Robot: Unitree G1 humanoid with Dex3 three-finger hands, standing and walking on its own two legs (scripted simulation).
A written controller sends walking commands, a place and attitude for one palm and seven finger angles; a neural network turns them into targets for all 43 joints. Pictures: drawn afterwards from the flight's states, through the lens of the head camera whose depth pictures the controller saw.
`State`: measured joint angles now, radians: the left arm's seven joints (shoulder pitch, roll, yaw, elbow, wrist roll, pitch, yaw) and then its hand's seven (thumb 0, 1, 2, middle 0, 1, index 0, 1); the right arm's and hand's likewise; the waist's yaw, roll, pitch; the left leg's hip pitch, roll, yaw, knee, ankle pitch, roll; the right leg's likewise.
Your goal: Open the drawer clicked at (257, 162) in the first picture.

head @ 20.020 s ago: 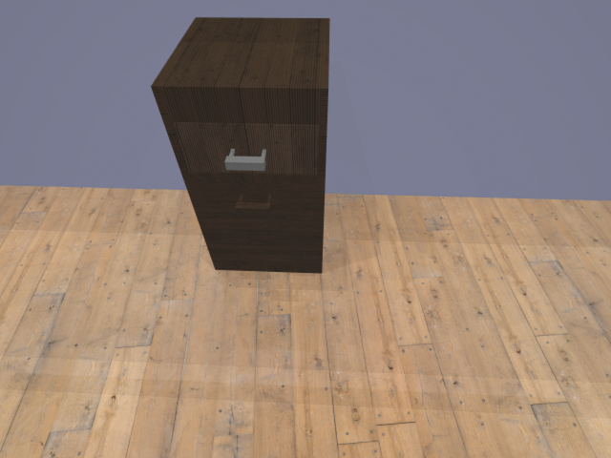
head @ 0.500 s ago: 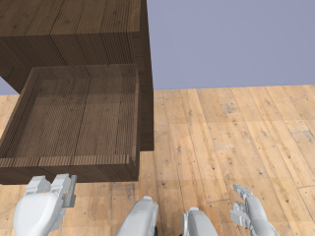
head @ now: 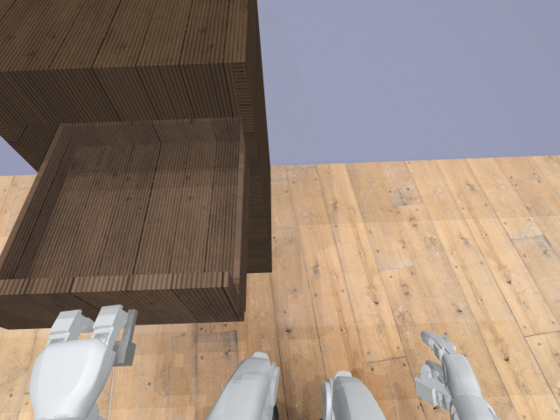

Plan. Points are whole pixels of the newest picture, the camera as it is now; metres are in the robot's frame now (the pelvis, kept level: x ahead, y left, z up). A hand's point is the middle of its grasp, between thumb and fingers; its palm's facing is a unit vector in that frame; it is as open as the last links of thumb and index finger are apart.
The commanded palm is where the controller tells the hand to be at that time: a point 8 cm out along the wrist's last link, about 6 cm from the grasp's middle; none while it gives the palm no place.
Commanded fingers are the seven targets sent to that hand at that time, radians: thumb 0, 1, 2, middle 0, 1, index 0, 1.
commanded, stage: lift the hand off the handle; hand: left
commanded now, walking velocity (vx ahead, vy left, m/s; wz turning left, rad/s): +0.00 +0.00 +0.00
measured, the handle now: (95, 336) +0.21 +0.29 -0.02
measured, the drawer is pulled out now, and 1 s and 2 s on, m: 0.29 0.29 0.29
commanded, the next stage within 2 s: none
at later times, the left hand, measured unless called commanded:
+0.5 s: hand (90, 371) +0.17 +0.28 -0.03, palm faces -0.11 -0.08 -0.99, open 13.5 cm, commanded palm +0.16 +0.28 +0.04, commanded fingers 0.00 -0.50 0.30 -0.30 -1.20 -0.30 -1.20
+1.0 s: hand (69, 366) +0.17 +0.29 +0.02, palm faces -0.06 -0.09 -0.99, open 13.5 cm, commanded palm +0.17 +0.28 +0.08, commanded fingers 0.00 -0.50 0.30 -0.30 -1.20 -0.30 -1.20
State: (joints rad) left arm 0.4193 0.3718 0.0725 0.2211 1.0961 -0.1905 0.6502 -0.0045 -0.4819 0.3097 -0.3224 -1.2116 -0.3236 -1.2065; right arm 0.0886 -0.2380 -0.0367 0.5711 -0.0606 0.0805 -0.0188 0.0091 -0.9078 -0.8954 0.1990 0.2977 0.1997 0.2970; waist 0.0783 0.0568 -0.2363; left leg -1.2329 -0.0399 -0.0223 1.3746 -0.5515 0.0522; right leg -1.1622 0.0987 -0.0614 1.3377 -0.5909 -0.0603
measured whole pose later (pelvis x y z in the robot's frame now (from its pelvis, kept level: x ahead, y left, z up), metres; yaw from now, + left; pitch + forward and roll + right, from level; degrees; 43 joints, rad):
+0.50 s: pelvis +0.00 +0.01 +0.02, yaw +0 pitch +21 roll -3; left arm 0.45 0.39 0.04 0.20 1.07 -0.15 0.60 0.00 -0.49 0.31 -0.34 -1.19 -0.39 -1.20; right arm 0.10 -0.23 -0.02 0.57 -0.05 0.08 -0.03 0.01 -0.91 -0.90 0.20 0.30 0.20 0.30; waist 0.05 0.06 -0.22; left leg -1.11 -0.04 -0.02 1.28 -0.53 0.06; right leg -1.04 0.10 -0.05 1.23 -0.56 -0.05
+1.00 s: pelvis +0.01 +0.02 +0.05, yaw +0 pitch +17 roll -3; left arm 0.50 0.37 0.00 0.09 1.05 -0.08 0.56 0.00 -0.49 0.31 -0.31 -1.20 -0.38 -1.21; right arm 0.13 -0.22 -0.01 0.52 -0.03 0.10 0.00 0.01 -0.91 -0.90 0.20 0.30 0.20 0.30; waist 0.07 0.07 -0.21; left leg -0.96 -0.05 -0.01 1.16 -0.50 0.08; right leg -0.89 0.09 -0.03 1.11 -0.53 -0.03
